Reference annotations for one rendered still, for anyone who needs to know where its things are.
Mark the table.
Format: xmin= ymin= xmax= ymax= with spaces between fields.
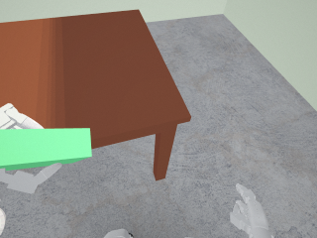
xmin=0 ymin=9 xmax=191 ymax=181

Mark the left robot hand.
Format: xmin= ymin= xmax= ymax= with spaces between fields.
xmin=0 ymin=103 xmax=62 ymax=194

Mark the sponge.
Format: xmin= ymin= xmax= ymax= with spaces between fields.
xmin=0 ymin=128 xmax=92 ymax=171

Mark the right robot forearm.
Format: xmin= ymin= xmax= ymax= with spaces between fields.
xmin=249 ymin=227 xmax=274 ymax=238

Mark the right robot hand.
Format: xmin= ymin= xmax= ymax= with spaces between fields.
xmin=230 ymin=183 xmax=268 ymax=234

